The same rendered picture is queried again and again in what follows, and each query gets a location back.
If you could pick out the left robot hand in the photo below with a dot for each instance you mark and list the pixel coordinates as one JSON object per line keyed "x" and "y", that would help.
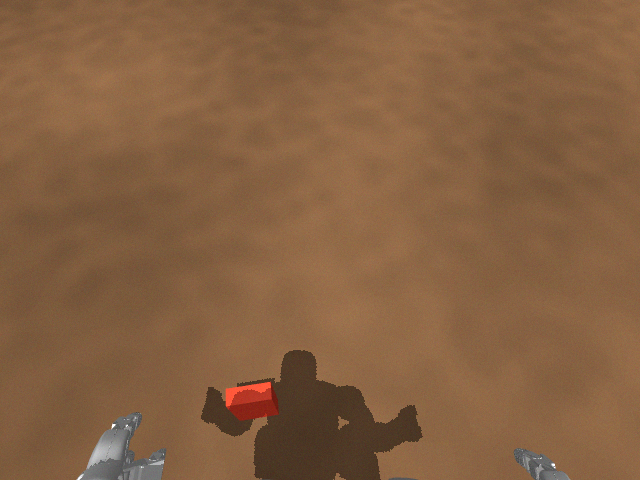
{"x": 113, "y": 447}

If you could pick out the right robot hand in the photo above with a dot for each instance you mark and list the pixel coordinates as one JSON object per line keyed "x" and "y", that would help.
{"x": 539, "y": 466}

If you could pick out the left robot arm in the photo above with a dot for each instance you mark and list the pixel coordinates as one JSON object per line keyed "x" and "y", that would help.
{"x": 102, "y": 471}

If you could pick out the carton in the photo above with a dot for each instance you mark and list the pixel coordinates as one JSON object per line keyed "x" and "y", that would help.
{"x": 252, "y": 401}

